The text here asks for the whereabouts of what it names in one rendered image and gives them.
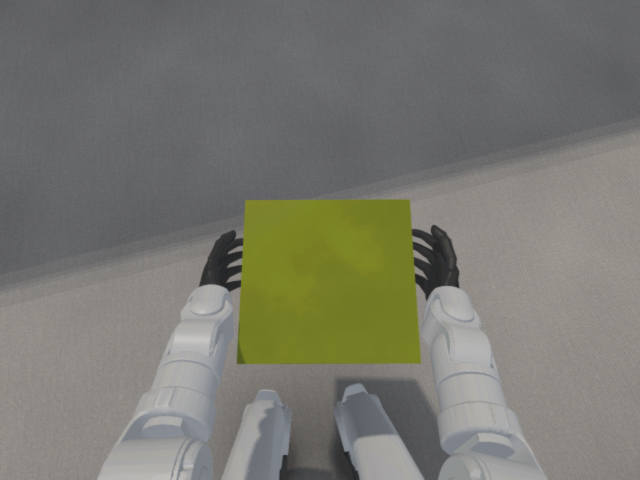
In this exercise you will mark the robot left hand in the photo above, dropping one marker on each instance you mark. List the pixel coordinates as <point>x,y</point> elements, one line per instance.
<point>216,271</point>

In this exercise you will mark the robot right hand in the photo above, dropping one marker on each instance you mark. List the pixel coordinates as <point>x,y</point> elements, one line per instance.
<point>442,270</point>

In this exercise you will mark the robot left upper arm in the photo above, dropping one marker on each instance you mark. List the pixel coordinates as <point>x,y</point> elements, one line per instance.
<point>169,458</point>

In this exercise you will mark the robot right foot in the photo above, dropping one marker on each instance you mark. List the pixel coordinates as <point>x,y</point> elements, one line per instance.
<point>355,472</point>

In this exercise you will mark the right robot thigh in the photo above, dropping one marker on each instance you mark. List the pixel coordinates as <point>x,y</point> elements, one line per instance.
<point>367,432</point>

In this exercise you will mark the robot right upper arm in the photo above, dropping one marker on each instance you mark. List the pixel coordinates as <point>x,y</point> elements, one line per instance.
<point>472,465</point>

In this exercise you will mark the right robot forearm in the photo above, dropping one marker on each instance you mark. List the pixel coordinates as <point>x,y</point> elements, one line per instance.
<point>474,414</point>

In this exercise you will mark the carton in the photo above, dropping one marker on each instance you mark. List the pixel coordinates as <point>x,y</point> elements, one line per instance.
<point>328,282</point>

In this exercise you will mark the left robot forearm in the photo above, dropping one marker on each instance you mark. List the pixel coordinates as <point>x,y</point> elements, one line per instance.
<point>181,399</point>

